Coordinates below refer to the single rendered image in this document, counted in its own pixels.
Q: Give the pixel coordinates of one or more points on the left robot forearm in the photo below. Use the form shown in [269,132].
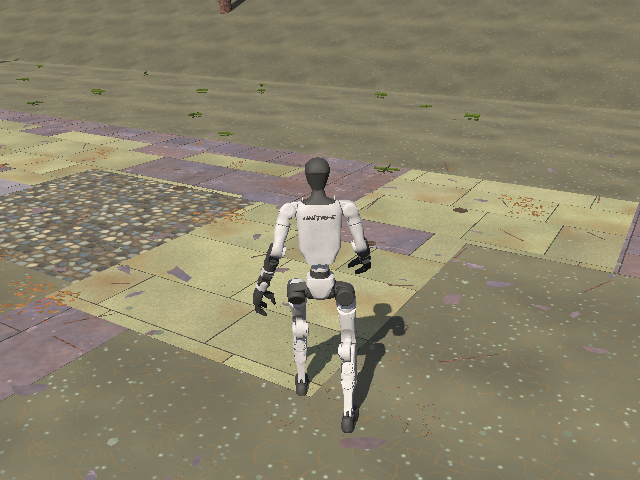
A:
[268,270]

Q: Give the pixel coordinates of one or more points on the robot left hand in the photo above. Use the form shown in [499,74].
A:
[257,300]

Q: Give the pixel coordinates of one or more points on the robot right thigh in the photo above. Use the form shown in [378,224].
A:
[344,294]

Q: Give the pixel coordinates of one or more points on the robot left upper arm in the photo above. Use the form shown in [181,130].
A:
[286,212]

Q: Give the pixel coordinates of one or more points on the robot thigh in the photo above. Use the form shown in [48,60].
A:
[297,298]
[344,294]

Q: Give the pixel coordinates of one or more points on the robot left thigh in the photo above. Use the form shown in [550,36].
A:
[297,298]

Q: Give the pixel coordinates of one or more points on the robot right upper arm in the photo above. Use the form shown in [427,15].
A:
[350,210]

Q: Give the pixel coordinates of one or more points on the robot right hand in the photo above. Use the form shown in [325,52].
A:
[364,268]

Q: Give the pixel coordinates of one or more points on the right robot forearm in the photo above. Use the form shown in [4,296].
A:
[365,256]

